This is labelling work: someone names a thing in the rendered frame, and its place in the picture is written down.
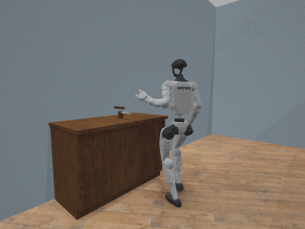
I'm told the left robot thigh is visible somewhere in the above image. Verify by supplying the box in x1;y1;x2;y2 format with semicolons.
159;125;175;170

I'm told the left robot forearm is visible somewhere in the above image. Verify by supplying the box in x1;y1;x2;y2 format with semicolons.
144;95;166;108

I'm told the robot left hand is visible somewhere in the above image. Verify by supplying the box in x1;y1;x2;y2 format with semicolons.
135;90;147;101

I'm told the left robot upper arm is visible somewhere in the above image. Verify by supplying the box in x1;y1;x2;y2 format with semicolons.
160;80;173;109

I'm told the right robot forearm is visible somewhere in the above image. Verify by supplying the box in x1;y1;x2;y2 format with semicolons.
187;108;201;124

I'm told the right robot upper arm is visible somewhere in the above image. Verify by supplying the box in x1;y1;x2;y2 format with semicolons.
190;82;202;110

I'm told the left robot foot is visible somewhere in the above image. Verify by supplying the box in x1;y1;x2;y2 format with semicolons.
165;194;182;208

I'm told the counter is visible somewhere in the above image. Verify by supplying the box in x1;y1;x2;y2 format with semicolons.
49;106;169;219

